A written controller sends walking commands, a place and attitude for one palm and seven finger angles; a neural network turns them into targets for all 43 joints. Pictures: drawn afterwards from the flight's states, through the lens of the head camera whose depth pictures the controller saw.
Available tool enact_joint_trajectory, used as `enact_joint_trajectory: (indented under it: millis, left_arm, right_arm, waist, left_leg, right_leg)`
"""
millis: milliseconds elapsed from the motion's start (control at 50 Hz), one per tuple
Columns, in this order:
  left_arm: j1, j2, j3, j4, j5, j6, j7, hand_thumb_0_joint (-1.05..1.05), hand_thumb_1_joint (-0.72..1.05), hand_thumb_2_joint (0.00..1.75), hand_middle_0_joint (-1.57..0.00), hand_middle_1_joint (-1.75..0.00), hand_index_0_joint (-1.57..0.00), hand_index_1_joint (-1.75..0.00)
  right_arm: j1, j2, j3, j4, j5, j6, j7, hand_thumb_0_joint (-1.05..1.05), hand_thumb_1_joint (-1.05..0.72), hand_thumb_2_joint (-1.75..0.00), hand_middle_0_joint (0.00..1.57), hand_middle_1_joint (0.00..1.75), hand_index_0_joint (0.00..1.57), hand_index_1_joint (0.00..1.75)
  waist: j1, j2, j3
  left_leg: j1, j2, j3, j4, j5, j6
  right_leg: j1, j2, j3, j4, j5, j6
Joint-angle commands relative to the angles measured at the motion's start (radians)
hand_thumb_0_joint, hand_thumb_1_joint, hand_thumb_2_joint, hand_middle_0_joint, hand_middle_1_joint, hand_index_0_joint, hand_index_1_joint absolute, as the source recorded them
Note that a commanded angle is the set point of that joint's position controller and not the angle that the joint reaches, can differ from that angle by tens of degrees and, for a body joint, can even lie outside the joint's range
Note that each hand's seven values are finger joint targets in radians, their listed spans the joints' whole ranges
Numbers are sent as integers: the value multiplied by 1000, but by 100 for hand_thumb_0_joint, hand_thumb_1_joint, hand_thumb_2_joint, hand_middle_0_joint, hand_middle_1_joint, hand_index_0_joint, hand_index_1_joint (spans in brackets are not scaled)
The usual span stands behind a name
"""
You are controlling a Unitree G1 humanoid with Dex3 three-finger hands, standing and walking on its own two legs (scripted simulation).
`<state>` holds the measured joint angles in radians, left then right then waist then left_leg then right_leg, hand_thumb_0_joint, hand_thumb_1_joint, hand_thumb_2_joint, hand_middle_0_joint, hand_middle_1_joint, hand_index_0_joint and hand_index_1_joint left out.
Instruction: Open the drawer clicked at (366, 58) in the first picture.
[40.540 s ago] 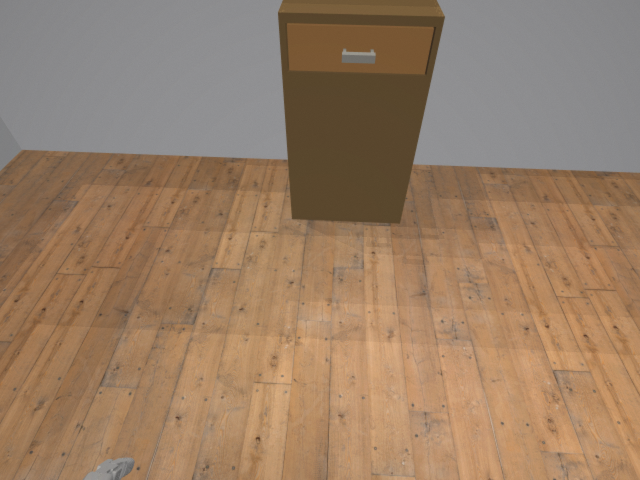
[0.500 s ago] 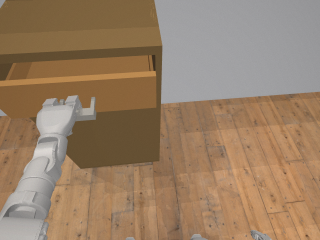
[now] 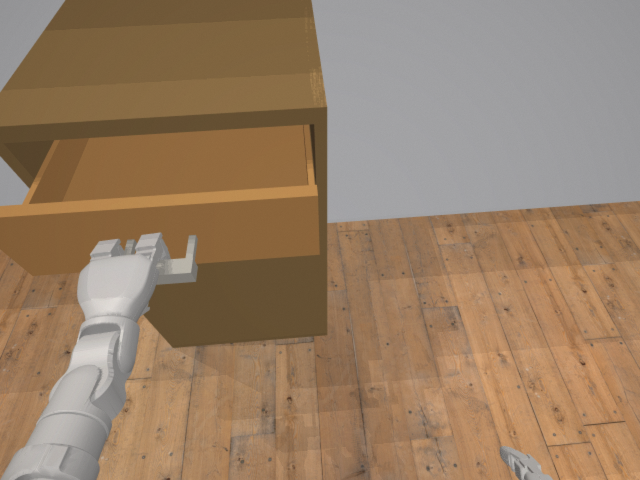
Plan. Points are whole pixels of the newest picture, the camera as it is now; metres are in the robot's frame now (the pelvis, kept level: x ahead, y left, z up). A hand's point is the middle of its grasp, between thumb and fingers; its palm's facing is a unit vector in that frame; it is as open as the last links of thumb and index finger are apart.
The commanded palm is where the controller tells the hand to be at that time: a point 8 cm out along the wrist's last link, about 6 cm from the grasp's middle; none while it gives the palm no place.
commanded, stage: pull the drawer open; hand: left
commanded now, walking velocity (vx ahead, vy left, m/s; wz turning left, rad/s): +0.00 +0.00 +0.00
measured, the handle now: (159, 258) +0.39 +0.24 +0.02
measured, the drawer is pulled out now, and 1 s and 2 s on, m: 0.14 0.27 0.30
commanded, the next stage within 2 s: open the thumb to release the handle in 1.66 s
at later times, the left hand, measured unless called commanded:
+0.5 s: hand (128, 351) +0.27 +0.26 +0.00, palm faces +0.00 -0.04 -1.00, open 5.6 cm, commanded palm +0.24 +0.26 +0.05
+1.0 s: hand (118, 398) +0.22 +0.25 +0.00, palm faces -0.01 -0.06 -1.00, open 5.5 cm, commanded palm +0.18 +0.26 +0.05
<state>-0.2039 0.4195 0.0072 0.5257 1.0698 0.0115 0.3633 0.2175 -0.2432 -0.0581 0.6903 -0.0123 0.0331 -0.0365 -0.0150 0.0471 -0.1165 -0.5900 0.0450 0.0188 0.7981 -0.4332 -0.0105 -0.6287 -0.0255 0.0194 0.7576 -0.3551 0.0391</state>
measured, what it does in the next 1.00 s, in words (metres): stands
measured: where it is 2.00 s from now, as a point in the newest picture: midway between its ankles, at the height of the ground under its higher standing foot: outside the picture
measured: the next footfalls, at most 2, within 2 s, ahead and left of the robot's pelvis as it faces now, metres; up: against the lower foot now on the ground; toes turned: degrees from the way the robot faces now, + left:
none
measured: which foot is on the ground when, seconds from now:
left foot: down 0.00-1.00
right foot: down 0.00-1.00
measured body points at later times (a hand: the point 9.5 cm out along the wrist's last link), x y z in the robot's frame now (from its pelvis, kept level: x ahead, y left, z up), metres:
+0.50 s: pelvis +0.00 -0.01 +0.00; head +0.04 -0.02 +0.45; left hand +0.27 +0.26 +0.05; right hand +0.17 -0.25 -0.11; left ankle -0.03 +0.12 -0.71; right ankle +0.00 -0.15 -0.71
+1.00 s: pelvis +0.00 -0.01 +0.00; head +0.04 -0.02 +0.45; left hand +0.21 +0.25 +0.05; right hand +0.19 -0.25 -0.10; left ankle -0.03 +0.12 -0.71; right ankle +0.00 -0.15 -0.71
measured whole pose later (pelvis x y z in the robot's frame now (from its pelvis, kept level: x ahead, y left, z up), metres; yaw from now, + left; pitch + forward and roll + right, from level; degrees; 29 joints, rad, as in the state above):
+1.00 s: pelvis +0.00 -0.01 +0.00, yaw +0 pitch +9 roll +0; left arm 0.33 0.36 0.00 0.07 1.06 0.02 0.41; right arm 0.12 -0.23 -0.04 0.66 -0.04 0.00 -0.03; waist 0.04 0.03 -0.10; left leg -0.49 0.05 0.02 0.78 -0.44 -0.02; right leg -0.54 -0.02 0.02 0.76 -0.37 0.03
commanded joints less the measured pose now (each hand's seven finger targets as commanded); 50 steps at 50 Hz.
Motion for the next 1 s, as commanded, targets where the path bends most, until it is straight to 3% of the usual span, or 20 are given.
enact_joint_trajectory:
  millis: [0, 100, 140, 160, 200, 240, 340, 400, 460, 500, 520, 560, 580, 620, 640, 660, 700, 720, 840, 980]
  left_arm:
    - [-142, 186, 66, -242, 4, -1, 55, 0, 90, 90, -40, -135, -40, -135]
    - [-111, 172, 57, -277, 0, 6, 57, 0, 90, 90, -40, -135, -40, -135]
    - [-59, 186, 78, -305, -3, 8, 57, 0, 90, 90, -40, -135, -40, -135]
    - [-56, 161, 53, -321, 3, 6, 60, 0, 90, 90, -40, -135, -40, -135]
    - [0, 153, 56, -344, 3, 8, 61, 0, 90, 90, -40, -135, -40, -135]
    - [56, 154, 68, -389, -7, 10, 62, 0, 90, 90, -40, -135, -40, -135]
    - [152, 166, 94, -438, -11, 14, 66, 0, 90, 90, -40, -135, -40, -135]
    - [124, 155, 78, -452, 4, 11, 74, 0, 90, 90, -40, -135, -40, -135]
    - [181, 167, 94, -474, 9, 15, 80, 0, 90, 90, -40, -135, -40, -135]
    - [154, 152, 78, -470, 10, 18, 80, 0, 90, 90, -40, -135, -40, -135]
    - [158, 144, 73, -473, 4, 17, 77, 0, 90, 90, -40, -135, -40, -135]
    - [191, 186, 112, -474, 14, 16, 79, 0, 90, 90, -40, -135, -40, -135]
    - [194, 149, 80, -491, 4, 17, 78, 0, 90, 90, -40, -135, -40, -135]
    - [232, 139, 77, -506, 1, 14, 77, 0, 90, 90, -40, -135, -40, -135]
    - [291, 156, 106, -505, -4, 18, 75, 0, 90, 90, -40, -135, -40, -135]
    - [303, 153, 99, -536, -2, 14, 75, 0, 90, 90, -40, -135, -40, -135]
    - [365, 143, 104, -545, -10, 17, 75, 0, 90, 90, -40, -135, -40, -135]
    - [385, 121, 87, -569, -17, 18, 73, 0, 90, 90, -40, -135, -40, -135]
    - [480, 121, 99, -660, -10, 12, 86, 0, 90, 90, -40, -135, -40, -135]
    - [522, 138, 133, -655, -3, 10, 104, 0, 90, 90, -40, -135, -40, -135]
  right_arm:
    - [-32, -132, -44, -120, -1, -49, -12, 0, -90, -90, 20, 30, 20, 30]
    - [-57, -129, -38, -127, -3, -56, -15, 0, -90, -90, 20, 30, 20, 30]
    - [-65, -131, -41, -133, -2, -56, -14, 0, -90, -90, 20, 30, 20, 30]
    - [-71, -123, -36, -138, -4, -61, -13, 0, -90, -90, 20, 30, 20, 30]
    - [-80, -122, -37, -139, -6, -64, -11, 0, -90, -90, 20, 30, 20, 30]
    - [-87, -122, -39, -150, -6, -65, -8, 0, -90, -90, 20, 30, 20, 30]
    - [-120, -118, -30, -157, -10, -69, -7, 0, -90, -90, 20, 30, 20, 30]
    - [-132, -113, -23, -152, -15, -72, -9, 0, -90, -90, 20, 30, 20, 30]
    - [-145, -109, -21, -153, -19, -75, -10, 0, -90, -90, 20, 30, 20, 30]
    - [-152, -106, -19, -148, -18, -76, -13, 0, -90, -90, 20, 30, 20, 30]
    - [-150, -107, -22, -148, -17, -78, -14, 0, -90, -90, 20, 30, 20, 30]
    - [-163, -107, -17, -148, -21, -77, -19, 0, -90, -90, 20, 30, 20, 30]
    - [-160, -102, -19, -152, -20, -80, -18, 0, -90, -90, 20, 30, 20, 30]
    - [-165, -101, -20, -152, -20, -83, -17, 0, -90, -90, 20, 30, 20, 30]
    - [-168, -101, -21, -155, -20, -83, -17, 0, -90, -90, 20, 30, 20, 30]
    - [-177, -99, -15, -159, -21, -84, -15, 0, -90, -90, 20, 30, 20, 30]
    - [-184, -96, -14, -165, -19, -83, -13, 0, -90, -90, 20, 30, 20, 30]
    - [-186, -95, -17, -171, -17, -84, -9, 0, -90, -90, 20, 30, 20, 30]
    - [-198, -94, -14, -184, -24, -83, 0, 0, -90, -90, 20, 30, 20, 30]
    - [-202, -89, -15, -178, -29, -80, -5, 0, -90, -90, 20, 30, 20, 30]
  waist:
    - [27, 19, -317]
    - [23, -3, -291]
    - [36, 17, -305]
    - [36, 30, -295]
    - [40, 6, -298]
    - [49, 24, -312]
    - [56, 7, -258]
    - [49, 9, -231]
    - [66, 26, -238]
    - [54, -5, -221]
    - [56, 12, -219]
    - [77, 10, -234]
    - [65, 8, -237]
    - [70, 6, -237]
    - [85, -3, -253]
    - [86, 11, -254]
    - [88, -24, -229]
    - [85, 5, -223]
    - [87, 29, -202]
    - [87, -1, -172]
  left_leg:
    - [179, -51, 24, -89, 492, 15]
    - [178, -55, 25, -97, 457, 15]
    - [191, -55, 23, -101, 479, 12]
    - [195, -55, 24, -99, 484, 14]
    - [206, -54, 23, -96, 515, 14]
    - [215, -52, 21, -99, 537, 9]
    - [200, -54, 23, -107, 507, 8]
    - [193, -57, 23, -109, 452, 7]
    - [206, -57, 26, -115, 455, 4]
    - [195, -61, 25, -113, 415, 6]
    - [197, -62, 24, -117, 405, 5]
    - [198, -63, 27, -121, 401, 4]
    - [204, -64, 26, -117, 403, 6]
    - [206, -65, 28, -116, 421, 5]
    - [211, -62, 27, -119, 447, 3]
    - [215, -61, 29, -117, 450, 2]
    - [197, -62, 27, -116, 445, 3]
    - [201, -63, 28, -119, 435, 2]
    - [209, -54, 24, -117, 457, -3]
    - [184, -61, 22, -106, 370, 1]
  right_leg:
    - [209, 72, -77, -51, 391, -64]
    - [214, 70, -77, -60, 381, -63]
    - [237, 72, -76, -61, 382, -68]
    - [221, 70, -78, -58, 384, -65]
    - [228, 72, -79, -59, 408, -64]
    - [252, 71, -78, -60, 415, -67]
    - [255, 70, -76, -67, 411, -67]
    - [222, 68, -77, -66, 370, -64]
    - [237, 67, -72, -67, 367, -67]
    - [225, 67, -72, -72, 352, -65]
    - [229, 68, -72, -75, 344, -68]
    - [240, 67, -64, -74, 338, -67]
    - [246, 66, -67, -76, 351, -68]
    - [252, 66, -65, -76, 371, -67]
    - [277, 67, -63, -76, 389, -69]
    - [269, 63, -60, -73, 397, -66]
    - [267, 66, -63, -71, 396, -65]
    - [267, 66, -62, -76, 388, -68]
    - [250, 69, -60, -70, 376, -72]
    - [223, 67, -51, -66, 339, -72]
